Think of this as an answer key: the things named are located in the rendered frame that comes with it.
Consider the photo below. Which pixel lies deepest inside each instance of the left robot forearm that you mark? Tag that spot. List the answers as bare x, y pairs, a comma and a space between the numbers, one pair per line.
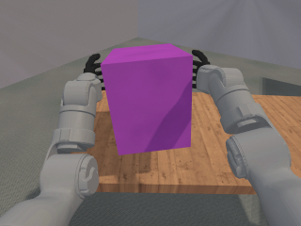
77, 113

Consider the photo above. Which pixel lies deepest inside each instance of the right robot hand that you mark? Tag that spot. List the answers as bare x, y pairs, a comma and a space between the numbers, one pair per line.
204, 61

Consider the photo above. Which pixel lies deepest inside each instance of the right robot forearm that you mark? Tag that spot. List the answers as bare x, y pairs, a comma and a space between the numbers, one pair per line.
236, 106

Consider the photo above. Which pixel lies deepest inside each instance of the right robot upper arm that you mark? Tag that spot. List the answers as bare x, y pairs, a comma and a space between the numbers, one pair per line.
260, 157

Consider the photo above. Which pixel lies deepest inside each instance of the left robot hand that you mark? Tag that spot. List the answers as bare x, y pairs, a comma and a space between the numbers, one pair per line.
91, 66

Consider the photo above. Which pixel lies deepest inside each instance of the carton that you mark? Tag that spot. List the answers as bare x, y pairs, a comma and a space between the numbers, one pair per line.
149, 94

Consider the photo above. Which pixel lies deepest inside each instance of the left robot upper arm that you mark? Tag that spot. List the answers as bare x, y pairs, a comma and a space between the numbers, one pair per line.
66, 180

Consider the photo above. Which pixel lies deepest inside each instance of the table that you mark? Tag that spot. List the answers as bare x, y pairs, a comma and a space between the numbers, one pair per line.
202, 168

